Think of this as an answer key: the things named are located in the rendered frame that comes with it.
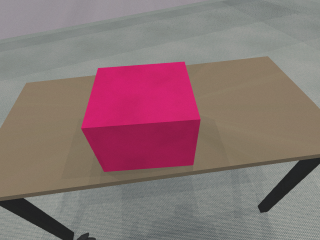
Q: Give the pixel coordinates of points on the table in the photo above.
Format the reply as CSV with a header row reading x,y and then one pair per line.
x,y
251,114

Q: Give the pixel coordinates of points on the carton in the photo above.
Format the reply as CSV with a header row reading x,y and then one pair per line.
x,y
142,117

